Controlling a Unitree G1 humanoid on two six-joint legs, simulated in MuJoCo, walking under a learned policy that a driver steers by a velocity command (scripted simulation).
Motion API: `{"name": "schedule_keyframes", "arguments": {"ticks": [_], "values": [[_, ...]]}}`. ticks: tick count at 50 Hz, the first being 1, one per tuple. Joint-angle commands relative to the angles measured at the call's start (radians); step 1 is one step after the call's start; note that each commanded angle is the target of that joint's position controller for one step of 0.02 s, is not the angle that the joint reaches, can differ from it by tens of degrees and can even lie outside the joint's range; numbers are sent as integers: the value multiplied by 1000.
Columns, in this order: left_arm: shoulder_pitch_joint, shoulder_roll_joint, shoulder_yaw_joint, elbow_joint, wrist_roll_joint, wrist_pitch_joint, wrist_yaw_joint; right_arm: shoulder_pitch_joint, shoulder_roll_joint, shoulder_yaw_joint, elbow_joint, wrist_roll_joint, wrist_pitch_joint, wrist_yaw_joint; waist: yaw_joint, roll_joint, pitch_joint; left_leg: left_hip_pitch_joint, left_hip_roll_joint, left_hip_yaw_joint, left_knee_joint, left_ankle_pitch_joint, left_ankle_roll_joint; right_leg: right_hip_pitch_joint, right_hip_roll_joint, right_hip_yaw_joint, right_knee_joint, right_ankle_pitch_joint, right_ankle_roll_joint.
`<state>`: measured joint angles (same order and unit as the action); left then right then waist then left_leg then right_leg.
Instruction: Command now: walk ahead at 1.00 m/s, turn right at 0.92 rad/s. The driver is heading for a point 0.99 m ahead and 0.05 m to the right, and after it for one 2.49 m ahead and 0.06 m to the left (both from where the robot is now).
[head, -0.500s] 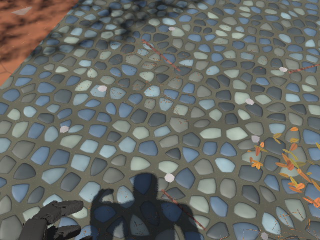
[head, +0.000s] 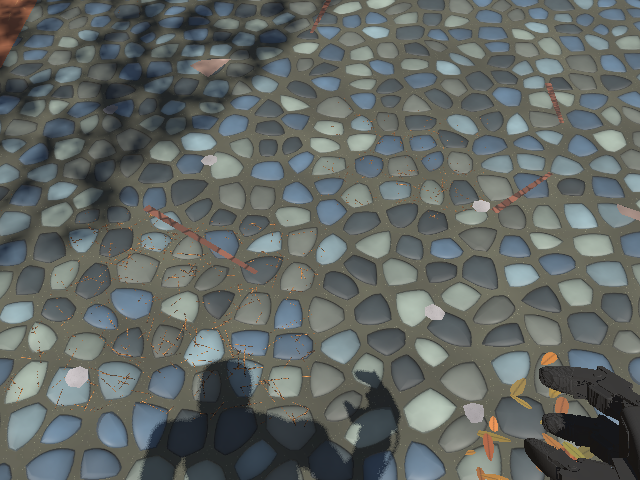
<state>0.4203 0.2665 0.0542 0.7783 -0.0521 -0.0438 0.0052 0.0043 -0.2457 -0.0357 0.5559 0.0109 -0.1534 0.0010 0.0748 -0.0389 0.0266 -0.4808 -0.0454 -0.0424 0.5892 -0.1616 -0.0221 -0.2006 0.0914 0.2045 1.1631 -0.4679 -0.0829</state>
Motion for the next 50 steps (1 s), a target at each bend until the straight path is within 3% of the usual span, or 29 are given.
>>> {"name": "schedule_keyframes", "arguments": {"ticks": [1,2,3,5,9,12,15,17,19,20,21,22,23,24,26,27,30,33,37,39,41,42,43,44,45,46,47,48,50], "values": [[-135,100,2,-152,14,-14,2,347,-126,-63,43,-19,28,-7,-207,64,-134,724,378,-522,-282,-294,196,-680,-157,-77,292,107,23],[-190,88,6,-175,35,-14,-5,318,-119,-60,64,-32,29,-6,-176,28,-65,591,345,-419,-300,-151,194,-644,-192,-81,237,140,19],[-180,62,5,-189,21,-5,-17,290,-106,-55,83,-39,27,-5,-133,66,-26,494,329,-343,-323,-100,191,-603,-227,-77,217,141,18],[-190,22,-5,-213,-4,19,-26,250,-68,-47,118,-14,25,7,-92,108,16,404,318,-215,-366,-33,181,-616,-272,-88,193,116,17],[-240,41,-15,-245,20,20,-40,173,-140,-61,143,-12,19,-1,-44,85,83,290,286,29,-440,139,161,-617,-290,-113,51,351,50],[-364,69,-13,-262,29,7,-62,222,-195,-68,166,-13,17,-9,-94,4,116,319,236,183,-468,204,113,-528,-241,-217,-199,567,27],[-437,83,-7,-290,21,-9,-82,323,-266,-74,201,-12,27,-6,-103,46,98,434,257,234,-405,713,92,-371,-126,-327,-368,535,-34],[-342,140,23,-286,14,-8,-81,353,-328,-83,211,-11,47,-13,-8,145,10,542,303,233,-191,1194,106,-235,-37,-363,-384,366,-82],[93,245,89,-170,11,15,-49,282,-319,-69,202,-5,56,-16,238,123,-168,304,278,220,339,1146,95,337,-45,-264,-528,423,-160],[86,319,85,-130,16,17,-35,435,-106,-11,193,-43,44,-2,59,-250,-219,-80,96,195,809,-339,70,647,-244,59,-452,407,-199],[98,273,66,-175,46,-4,-41,517,-119,11,180,33,3,12,43,-251,-518,-221,25,-82,990,-411,103,767,-450,608,-727,-58,-337],[99,208,57,-156,53,-20,-48,318,-224,-20,166,77,-5,8,118,-50,-370,-268,68,-98,980,-301,116,619,-430,576,-866,-146,-263],[43,209,53,-135,50,-37,-49,232,-189,-9,120,88,-7,2,72,31,-169,-309,93,-94,906,-233,117,424,-424,472,-909,-110,-238],[-46,173,42,-132,59,-54,-50,214,-156,-1,131,66,3,-6,14,124,-79,-271,145,-103,841,-168,109,249,-405,364,-919,-12,-206],[-140,83,20,-128,87,-78,-52,320,-149,-14,178,53,53,-1,-85,60,-27,-153,211,-125,784,-66,93,41,-349,163,-939,110,-161],[-152,63,17,-115,74,-86,-54,342,-134,-17,192,52,76,-1,-103,35,-11,-145,225,-123,750,-50,85,1,-328,71,-961,158,-139],[-135,75,24,-73,68,-98,-44,271,-89,-9,184,43,106,2,-90,30,69,-238,234,-119,651,69,62,-36,-283,-155,-1019,378,-64],[-127,76,22,-61,78,-105,-21,173,-87,-7,152,34,93,14,-65,21,104,-264,187,-39,446,278,51,-15,-216,-332,-1057,536,-13],[-76,119,22,-35,72,-97,7,70,-69,0,121,29,70,57,-30,46,126,-226,127,98,187,430,90,134,-231,-441,-1060,765,57],[-54,166,30,-29,75,-75,24,50,-98,-14,95,34,60,77,-47,-4,80,-144,47,195,106,395,122,255,-246,-460,-962,1155,90],[-94,240,50,-45,75,-39,46,195,-155,-42,102,52,78,77,-154,-106,-20,10,-25,249,140,241,149,341,-291,-459,-748,1600,94],[-160,267,59,-62,70,-26,46,375,-215,-70,138,53,101,69,-261,-141,-92,188,-37,230,184,147,182,308,-315,-445,-548,1728,81],[-251,263,58,-90,64,-28,36,644,-292,-108,206,43,127,52,-393,-114,-180,501,-10,130,164,120,227,147,-300,-413,-234,1637,61],[-310,131,22,-96,55,-56,3,732,-282,-102,253,38,148,31,-409,143,-113,643,30,30,112,129,265,-115,-115,-409,259,616,74],[-155,-61,-31,-172,31,-98,-23,588,-258,-78,211,-15,122,36,-155,479,-139,799,158,-464,-21,-27,444,-551,45,-211,587,-128,104],[-162,42,-35,-207,19,-140,-35,516,-221,-70,151,-30,100,40,-169,337,-253,821,271,-799,-267,-272,491,-625,28,-47,570,-80,39],[-264,111,-17,-233,5,-154,-34,474,-193,-68,120,-25,81,43,-158,136,-147,695,273,-802,-349,-212,435,-618,-13,-39,454,-17,7],[-283,111,-11,-236,18,-150,-25,388,-184,-64,102,-15,67,54,-78,-63,-41,502,251,-719,-343,-58,400,-567,-48,-49,341,39,16],[-236,136,1,-217,59,-116,-11,265,-215,-73,55,-5,59,46,-2,-86,-16,266,193,-553,-310,313,393,-426,-105,-45,208,48,80]]}}
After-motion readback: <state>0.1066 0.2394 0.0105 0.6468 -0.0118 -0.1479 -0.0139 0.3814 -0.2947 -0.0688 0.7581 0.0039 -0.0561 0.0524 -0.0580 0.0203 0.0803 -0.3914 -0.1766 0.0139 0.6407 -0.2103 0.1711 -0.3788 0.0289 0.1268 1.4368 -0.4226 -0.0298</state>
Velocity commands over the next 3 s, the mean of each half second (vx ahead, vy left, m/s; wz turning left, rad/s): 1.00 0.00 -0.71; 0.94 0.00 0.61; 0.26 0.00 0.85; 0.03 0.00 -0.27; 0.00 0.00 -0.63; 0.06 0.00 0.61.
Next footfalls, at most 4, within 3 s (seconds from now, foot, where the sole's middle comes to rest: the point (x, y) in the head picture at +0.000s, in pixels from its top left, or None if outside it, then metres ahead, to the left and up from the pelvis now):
0.38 right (455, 463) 0.50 -0.19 -0.75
0.86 left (430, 267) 0.99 -0.16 -0.75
1.26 right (466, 177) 1.30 -0.27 -0.75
1.64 left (402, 223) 1.12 -0.09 -0.75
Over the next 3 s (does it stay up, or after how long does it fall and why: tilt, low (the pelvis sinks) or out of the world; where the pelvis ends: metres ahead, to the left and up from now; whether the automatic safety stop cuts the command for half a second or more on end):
stays up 1.19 -0.26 0.03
